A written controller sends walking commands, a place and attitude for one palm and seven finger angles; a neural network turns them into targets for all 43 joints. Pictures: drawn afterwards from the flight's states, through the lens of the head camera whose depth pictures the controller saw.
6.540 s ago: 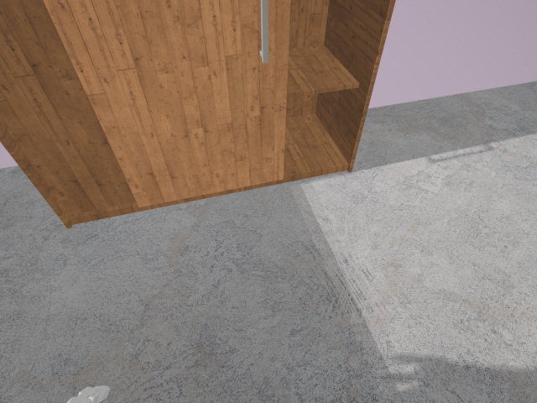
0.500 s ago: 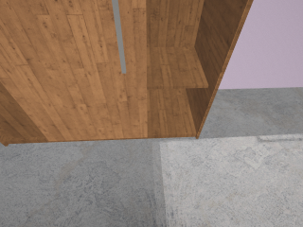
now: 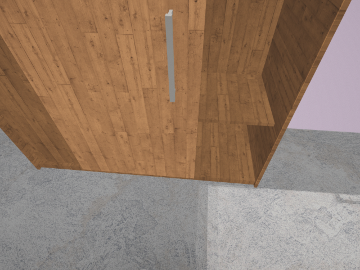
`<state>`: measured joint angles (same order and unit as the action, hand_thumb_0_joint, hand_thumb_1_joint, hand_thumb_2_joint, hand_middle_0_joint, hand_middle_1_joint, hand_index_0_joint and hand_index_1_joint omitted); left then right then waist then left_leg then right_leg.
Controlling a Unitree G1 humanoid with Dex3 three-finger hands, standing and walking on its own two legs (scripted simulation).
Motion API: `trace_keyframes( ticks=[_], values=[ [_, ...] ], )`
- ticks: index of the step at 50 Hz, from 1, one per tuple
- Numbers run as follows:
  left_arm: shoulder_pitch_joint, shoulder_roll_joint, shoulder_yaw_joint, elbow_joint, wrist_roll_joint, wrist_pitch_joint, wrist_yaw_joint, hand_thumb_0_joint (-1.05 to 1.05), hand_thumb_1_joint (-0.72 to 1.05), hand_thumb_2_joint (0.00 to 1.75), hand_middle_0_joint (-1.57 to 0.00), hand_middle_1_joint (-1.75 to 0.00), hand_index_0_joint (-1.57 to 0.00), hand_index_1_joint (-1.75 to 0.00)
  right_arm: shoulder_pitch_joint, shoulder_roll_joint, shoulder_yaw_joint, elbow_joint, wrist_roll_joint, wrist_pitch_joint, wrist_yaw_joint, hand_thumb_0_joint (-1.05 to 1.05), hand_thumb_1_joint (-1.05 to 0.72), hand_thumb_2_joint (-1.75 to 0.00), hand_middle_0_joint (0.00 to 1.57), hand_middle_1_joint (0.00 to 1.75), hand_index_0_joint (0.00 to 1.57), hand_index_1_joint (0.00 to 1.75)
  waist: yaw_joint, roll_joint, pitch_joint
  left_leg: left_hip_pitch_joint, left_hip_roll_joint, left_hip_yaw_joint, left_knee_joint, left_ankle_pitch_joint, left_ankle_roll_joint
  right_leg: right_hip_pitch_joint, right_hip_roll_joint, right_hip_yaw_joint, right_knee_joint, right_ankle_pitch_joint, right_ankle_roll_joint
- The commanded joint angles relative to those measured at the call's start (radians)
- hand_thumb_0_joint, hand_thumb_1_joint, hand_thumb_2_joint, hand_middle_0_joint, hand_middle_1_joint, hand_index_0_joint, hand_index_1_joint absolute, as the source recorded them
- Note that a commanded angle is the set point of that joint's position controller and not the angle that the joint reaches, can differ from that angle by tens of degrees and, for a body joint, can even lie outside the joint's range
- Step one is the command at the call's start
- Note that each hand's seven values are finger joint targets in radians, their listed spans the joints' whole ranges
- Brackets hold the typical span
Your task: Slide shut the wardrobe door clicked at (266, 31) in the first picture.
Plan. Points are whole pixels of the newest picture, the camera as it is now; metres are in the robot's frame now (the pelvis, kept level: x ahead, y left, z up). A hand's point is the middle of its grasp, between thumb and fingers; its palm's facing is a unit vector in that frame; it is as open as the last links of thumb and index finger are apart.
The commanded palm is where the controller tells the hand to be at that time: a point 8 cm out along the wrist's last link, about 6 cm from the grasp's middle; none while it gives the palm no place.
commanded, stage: take the last steps up to it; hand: left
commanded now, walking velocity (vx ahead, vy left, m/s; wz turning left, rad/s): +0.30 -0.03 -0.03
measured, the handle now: (171, 61) +0.74 +0.11 +0.09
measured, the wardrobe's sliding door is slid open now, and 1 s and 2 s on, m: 0.38 0.38 0.38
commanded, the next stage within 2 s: come to a stop and stand still in 0.62 s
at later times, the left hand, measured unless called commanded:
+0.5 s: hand (119, 230) +0.25 +0.21 -0.17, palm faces -0.04 -0.98 -0.19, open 7.4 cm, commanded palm none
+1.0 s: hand (141, 208) +0.33 +0.16 -0.19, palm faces +0.01 -0.98 -0.21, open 7.3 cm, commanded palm none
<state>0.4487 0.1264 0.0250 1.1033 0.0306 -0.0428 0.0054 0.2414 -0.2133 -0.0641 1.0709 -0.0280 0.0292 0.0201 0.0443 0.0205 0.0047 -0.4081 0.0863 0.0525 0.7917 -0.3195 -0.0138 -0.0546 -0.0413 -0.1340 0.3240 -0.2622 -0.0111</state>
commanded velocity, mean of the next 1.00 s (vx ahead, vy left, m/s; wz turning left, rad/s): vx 0.09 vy -0.02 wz -0.01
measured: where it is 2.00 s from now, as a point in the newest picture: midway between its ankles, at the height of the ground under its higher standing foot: outside the picture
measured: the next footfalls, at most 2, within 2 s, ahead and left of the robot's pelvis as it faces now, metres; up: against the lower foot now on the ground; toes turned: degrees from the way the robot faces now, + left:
left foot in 0.10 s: +0.10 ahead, +0.14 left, +0.00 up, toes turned +7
right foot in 0.60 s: +0.32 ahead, -0.13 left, +0.00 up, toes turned -11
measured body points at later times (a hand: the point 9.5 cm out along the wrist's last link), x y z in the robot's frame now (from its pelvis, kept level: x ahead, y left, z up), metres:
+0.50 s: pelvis +0.15 +0.03 -0.01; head +0.16 +0.03 +0.44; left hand +0.25 +0.26 -0.15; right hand +0.07 -0.18 -0.16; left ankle +0.07 +0.14 -0.75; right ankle +0.25 -0.12 -0.71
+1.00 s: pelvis +0.28 -0.02 -0.02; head +0.30 -0.02 +0.43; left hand +0.33 +0.22 -0.17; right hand +0.34 -0.26 -0.16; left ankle +0.34 +0.09 -0.75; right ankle +0.28 -0.12 -0.75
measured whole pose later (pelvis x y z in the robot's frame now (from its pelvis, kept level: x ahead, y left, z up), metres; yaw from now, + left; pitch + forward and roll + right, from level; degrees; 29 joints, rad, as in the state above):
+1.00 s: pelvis +0.28 -0.02 -0.02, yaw -4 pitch -1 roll -1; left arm 0.22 0.17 0.04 1.06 0.01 0.02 0.03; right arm 0.16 -0.17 -0.04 1.04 -0.01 0.01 -0.03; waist 0.02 0.00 0.06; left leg -0.30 0.04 0.07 0.56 -0.22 0.01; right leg -0.24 -0.02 -0.12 0.56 -0.29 -0.02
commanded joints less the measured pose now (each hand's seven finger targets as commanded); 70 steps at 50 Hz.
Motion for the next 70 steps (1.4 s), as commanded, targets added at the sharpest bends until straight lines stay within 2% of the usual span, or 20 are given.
trace_keyframes(
  ticks=[1, 4, 5, 6, 12, 23, 28, 29, 31, 34, 38, 46, 50, 55, 60, 61, 62, 64, 66, 70],
  values=[
    [0.042, 0.174, 0.036, -0.002, -0.002, -0.014, 0.011, 0.00, 0.90, 0.90, -0.20, -0.30, -0.20, -0.30, -0.101, 0.002, 0.017, -0.096, 0.009, -0.060, 0.002, 0.00, -0.90, -0.90, 0.20, 0.30, 0.20, 0.30, -0.007, -0.180, 0.099, 0.036, -0.036, 0.062, -0.188, 0.016, 0.018, -0.074, -0.227, 0.183, -0.099, 0.040, -0.127],
    [0.011, 0.117, 0.027, 0.000, -0.012, -0.004, 0.007, 0.00, 0.90, 0.90, -0.20, -0.30, -0.20, -0.30, 0.136, -0.075, -0.001, -0.013, 0.006, -0.083, -0.021, 0.00, -0.90, -0.90, 0.20, 0.30, 0.20, 0.30, -0.116, 0.024, 0.022, 0.471, 0.019, -0.009, -0.387, 0.023, 0.044, -0.319, -0.121, 0.085, 0.205, -0.018, -0.054],
    [0.016, 0.059, 0.018, -0.021, -0.018, -0.003, 0.000, 0.00, 0.90, 0.90, -0.20, -0.30, -0.20, -0.30, 0.250, -0.179, -0.028, 0.016, -0.005, -0.086, -0.032, 0.00, -0.90, -0.90, 0.20, 0.30, 0.20, 0.30, -0.147, 0.273, -0.025, 0.581, 0.272, -0.337, -0.501, -0.084, 0.122, -0.500, -0.018, -0.018, 0.478, -0.217, -0.004],
    [-0.055, 0.082, 0.019, -0.066, -0.007, -0.004, 0.002, 0.00, 0.90, 0.90, -0.20, -0.30, -0.20, -0.30, 0.310, -0.211, -0.031, 0.021, -0.002, -0.076, -0.036, 0.00, -0.90, -0.90, 0.20, 0.30, 0.20, 0.30, -0.169, 0.241, -0.002, 0.533, 0.359, -0.479, -0.596, -0.164, 0.186, -0.579, 0.009, 0.033, 0.660, -0.331, -0.008],
    [-0.052, 0.052, 0.032, -0.023, 0.003, 0.024, -0.020, 0.00, 0.90, 0.90, -0.20, -0.30, -0.20, -0.30, 0.109, -0.039, 0.004, -0.033, 0.008, -0.104, -0.050, 0.00, -0.90, -0.90, 0.20, 0.30, 0.20, 0.30, -0.045, 0.077, 0.116, 0.243, 0.209, -0.137, -0.651, 0.075, 0.152, -0.529, -0.095, 0.097, 0.784, -0.003, 0.020],
    [-0.348, 0.085, 0.033, -0.143, -0.011, 0.031, -0.029, 0.00, 0.90, 0.90, -0.20, -0.30, -0.20, -0.30, 0.215, -0.059, -0.001, 0.019, -0.001, -0.101, -0.049, 0.00, -0.90, -0.90, 0.20, 0.30, 0.20, 0.30, -0.088, 0.090, 0.166, 0.325, 0.211, -0.040, -0.595, 0.390, 0.168, -0.522, -0.079, 0.054, 0.422, 0.074, 0.018],
    [-0.222, 0.121, 0.043, -0.115, -0.009, 0.008, -0.025, 0.00, 0.90, 0.90, -0.20, -0.30, -0.20, -0.30, 0.197, -0.082, -0.006, 0.032, -0.002, -0.086, -0.046, 0.00, -0.90, -0.90, 0.20, 0.30, 0.20, 0.30, -0.016, 0.030, 0.067, 0.300, 0.171, 0.011, -0.348, 0.536, 0.118, -0.189, 0.012, -0.017, 0.206, 0.095, -0.022],
    [-0.082, 0.164, 0.056, -0.069, -0.005, -0.006, -0.019, 0.00, 0.90, 0.90, -0.20, -0.30, -0.20, -0.30, 0.196, -0.068, -0.001, 0.035, 0.007, -0.091, -0.041, 0.00, -0.90, -0.90, 0.20, 0.30, 0.20, 0.30, 0.047, -0.027, -0.022, 0.212, 0.124, 0.049, -0.165, 0.500, 0.083, 0.030, -0.018, 0.031, 0.170, 0.157, -0.038],
    [0.110, 0.325, 0.083, -0.023, -0.020, -0.017, -0.002, 0.00, 0.90, 0.90, -0.20, -0.30, -0.20, -0.30, 0.218, -0.008, 0.014, -0.006, 0.027, -0.090, -0.039, 0.00, -0.90, -0.90, 0.20, 0.30, 0.20, 0.30, 0.077, -0.253, -0.213, -0.095, -0.072, 0.051, 0.392, -0.309, 0.024, 0.291, -0.413, 0.526, 0.041, 0.514, -0.220],
    [-0.163, 0.212, 0.059, -0.092, -0.023, -0.006, 0.013, 0.00, 0.90, 0.90, -0.20, -0.30, -0.20, -0.30, 0.122, -0.002, 0.006, -0.012, 0.014, -0.068, -0.034, 0.00, -0.90, -0.90, 0.20, 0.30, 0.20, 0.30, -0.004, -0.113, -0.022, -0.130, 0.037, -0.065, 0.484, -0.123, 0.041, -0.068, -0.322, 0.374, -0.073, 0.111, -0.209],
    [-0.248, 0.136, 0.027, -0.099, -0.009, -0.015, 0.021, 0.00, 0.90, 0.90, -0.20, -0.30, -0.20, -0.30, 0.196, 0.056, 0.028, 0.023, 0.011, -0.039, -0.037, 0.00, -0.90, -0.90, 0.20, 0.30, 0.20, 0.30, -0.091, -0.098, 0.004, 0.050, 0.022, -0.021, 0.168, -0.065, -0.005, -0.252, -0.232, 0.152, -0.080, 0.414, -0.161],
    [-0.209, 0.185, 0.039, -0.090, -0.019, 0.039, 0.038, 0.00, 0.90, 0.90, -0.20, -0.30, -0.20, -0.30, 0.099, -0.010, 0.019, -0.016, 0.019, -0.017, -0.046, 0.00, -0.90, -0.90, 0.20, 0.30, 0.20, 0.30, -0.063, -0.126, -0.015, 0.237, -0.016, -0.014, -0.319, 0.261, -0.016, -0.209, -0.189, 0.145, 0.128, 0.474, -0.100],
    [-0.159, 0.134, 0.025, -0.103, -0.024, 0.068, 0.041, 0.00, 0.90, 0.90, -0.20, -0.30, -0.20, -0.30, 0.000, -0.111, 0.006, -0.072, 0.012, -0.023, -0.060, 0.00, -0.90, -0.90, 0.20, 0.30, 0.20, 0.30, -0.032, 0.240, 0.006, 0.190, 0.240, -0.250, -0.479, 0.791, 0.177, -0.242, 0.010, 0.057, 0.440, -0.230, 0.024],
    [-0.137, 0.133, 0.035, -0.101, -0.019, 0.075, 0.034, 0.00, 0.90, 0.90, -0.20, -0.30, -0.20, -0.30, -0.089, -0.133, -0.011, -0.117, 0.005, -0.010, -0.065, 0.00, -0.90, -0.90, 0.20, 0.30, 0.20, 0.30, -0.030, 0.122, -0.085, 0.310, 0.215, -0.178, -0.402, 0.771, 0.216, -0.342, 0.019, 0.136, 0.633, -0.278, 0.032],
    [-0.077, 0.116, 0.023, -0.095, -0.017, 0.063, 0.034, 0.00, 0.90, 0.90, -0.20, -0.30, -0.20, -0.30, -0.097, -0.128, -0.019, -0.117, 0.011, -0.005, -0.052, 0.00, -0.90, -0.90, 0.20, 0.30, 0.20, 0.30, -0.021, 0.120, -0.111, 0.265, 0.168, -0.151, -0.373, 0.521, 0.160, -0.185, 0.008, 0.101, 0.261, -0.109, 0.031],
    [-0.016, 0.133, 0.005, -0.096, -0.011, 0.040, 0.059, 0.00, 0.90, 0.90, -0.20, -0.30, -0.20, -0.30, -0.137, -0.160, -0.031, -0.168, 0.040, -0.029, -0.058, 0.00, -0.90, -0.90, 0.20, 0.30, 0.20, 0.30, 0.012, -0.048, -0.123, 0.319, 0.142, -0.097, -0.121, 0.595, 0.075, -0.249, -0.049, 0.221, -0.017, 0.089, 0.035],
    [-0.107, 0.211, 0.023, -0.177, 0.007, 0.030, 0.060, 0.00, 0.90, 0.90, -0.20, -0.30, -0.20, -0.30, -0.063, -0.058, -0.016, -0.214, 0.034, -0.023, -0.028, 0.00, -0.90, -0.90, 0.20, 0.30, 0.20, 0.30, -0.045, -0.316, -0.060, 0.028, -0.035, -0.004, -0.054, 0.034, 0.030, -0.170, -0.172, 0.366, -0.002, 0.303, -0.001],
    [-0.140, 0.218, 0.025, -0.214, 0.005, 0.008, 0.054, 0.00, 0.90, 0.90, -0.20, -0.30, -0.20, -0.30, -0.069, -0.021, -0.004, -0.227, 0.010, -0.001, -0.015, 0.00, -0.90, -0.90, 0.20, 0.30, 0.20, 0.30, -0.055, -0.153, -0.076, -0.012, -0.073, -0.019, 0.087, -0.082, 0.014, -0.154, -0.215, 0.355, 0.076, 0.441, -0.127],
    [-0.138, 0.192, 0.027, -0.220, 0.007, -0.001, 0.061, 0.00, 0.90, 0.90, -0.20, -0.30, -0.20, -0.30, -0.079, -0.011, 0.000, -0.244, 0.015, -0.009, -0.020, 0.00, -0.90, -0.90, 0.20, 0.30, 0.20, 0.30, -0.056, -0.206, -0.025, -0.068, -0.067, -0.034, 0.127, -0.114, 0.029, -0.124, -0.209, 0.340, 0.132, 0.636, -0.170],
    [-0.155, 0.202, 0.022, -0.232, -0.005, 0.016, 0.054, 0.00, 0.90, 0.90, -0.20, -0.30, -0.20, -0.30, 0.013, 0.004, 0.016, -0.203, 0.020, -0.019, -0.027, 0.00, -0.90, -0.90, 0.20, 0.30, 0.20, 0.30, -0.079, -0.155, -0.015, 0.176, -0.087, 0.010, -0.234, 0.044, 0.030, -0.234, -0.147, 0.256, 0.159, 0.365, -0.116]
  ],
)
